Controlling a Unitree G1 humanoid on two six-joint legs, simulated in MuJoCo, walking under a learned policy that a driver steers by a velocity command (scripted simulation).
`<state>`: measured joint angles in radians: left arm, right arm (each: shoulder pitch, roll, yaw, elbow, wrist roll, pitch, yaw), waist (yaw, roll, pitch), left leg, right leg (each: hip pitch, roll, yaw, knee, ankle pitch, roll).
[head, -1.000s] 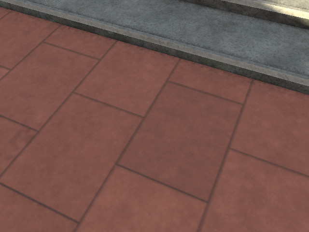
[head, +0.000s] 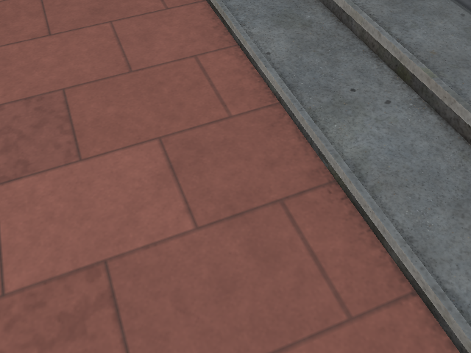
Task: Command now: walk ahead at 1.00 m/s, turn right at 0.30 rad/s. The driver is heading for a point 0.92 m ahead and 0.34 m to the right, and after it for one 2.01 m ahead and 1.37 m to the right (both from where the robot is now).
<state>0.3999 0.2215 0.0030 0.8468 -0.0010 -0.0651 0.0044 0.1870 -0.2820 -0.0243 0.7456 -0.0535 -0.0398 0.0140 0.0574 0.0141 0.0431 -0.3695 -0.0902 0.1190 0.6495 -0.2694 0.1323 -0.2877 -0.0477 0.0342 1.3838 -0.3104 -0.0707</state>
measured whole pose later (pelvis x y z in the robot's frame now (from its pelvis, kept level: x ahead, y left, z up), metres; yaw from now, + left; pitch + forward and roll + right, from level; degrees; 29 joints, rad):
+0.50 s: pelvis +0.46 -0.12 +0.01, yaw -24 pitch +0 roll -1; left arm 0.41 0.32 0.07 0.87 0.01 -0.02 -0.01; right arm 0.10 -0.22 0.03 0.66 -0.07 -0.09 0.00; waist 0.04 0.00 0.04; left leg -0.54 0.09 -0.11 1.33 -0.34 -0.03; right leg -0.25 0.23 0.00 0.52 -0.25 -0.19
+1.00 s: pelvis +0.86 -0.27 +0.02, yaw -51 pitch +3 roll +2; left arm -0.09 0.18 -0.01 0.47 0.02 0.01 0.01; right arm 0.54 -0.25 -0.03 0.99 -0.05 -0.10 0.00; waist 0.00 -0.04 -0.03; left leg -0.08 0.03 0.20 0.36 -0.33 -0.02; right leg -1.18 0.02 0.03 1.97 -0.42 -0.16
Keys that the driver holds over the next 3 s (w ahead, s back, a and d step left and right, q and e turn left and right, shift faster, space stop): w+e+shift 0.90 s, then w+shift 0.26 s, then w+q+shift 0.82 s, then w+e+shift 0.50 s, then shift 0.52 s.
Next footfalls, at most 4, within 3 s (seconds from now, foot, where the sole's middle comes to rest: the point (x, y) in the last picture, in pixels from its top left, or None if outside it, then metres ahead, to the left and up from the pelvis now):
0.34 right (315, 347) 0.50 -0.14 -0.75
0.74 left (315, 219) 0.92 -0.16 -0.75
1.14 right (431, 193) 0.95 -0.51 -0.63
1.54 left None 1.31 -0.78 -0.51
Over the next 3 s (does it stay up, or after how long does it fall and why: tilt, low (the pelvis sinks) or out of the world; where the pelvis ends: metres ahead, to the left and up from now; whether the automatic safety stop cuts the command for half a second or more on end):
stays up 2.14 -1.35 0.26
